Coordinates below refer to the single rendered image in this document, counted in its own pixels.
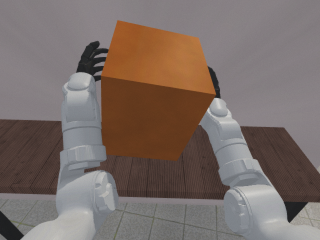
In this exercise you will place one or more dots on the robot left forearm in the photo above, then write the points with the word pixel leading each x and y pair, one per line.
pixel 81 127

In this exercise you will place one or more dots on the robot right forearm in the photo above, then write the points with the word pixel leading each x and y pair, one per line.
pixel 236 164

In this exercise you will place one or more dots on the table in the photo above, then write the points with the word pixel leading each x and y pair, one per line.
pixel 30 164

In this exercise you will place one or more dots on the right robot hand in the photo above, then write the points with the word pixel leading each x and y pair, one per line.
pixel 215 82

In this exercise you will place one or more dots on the left robot hand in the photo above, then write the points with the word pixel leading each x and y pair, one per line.
pixel 87 62

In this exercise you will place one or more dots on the right robot upper arm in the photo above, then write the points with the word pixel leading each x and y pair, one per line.
pixel 257 212

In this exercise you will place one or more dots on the carton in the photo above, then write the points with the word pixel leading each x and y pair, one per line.
pixel 155 89

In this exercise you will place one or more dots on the left robot upper arm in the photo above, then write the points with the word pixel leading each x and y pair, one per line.
pixel 83 202

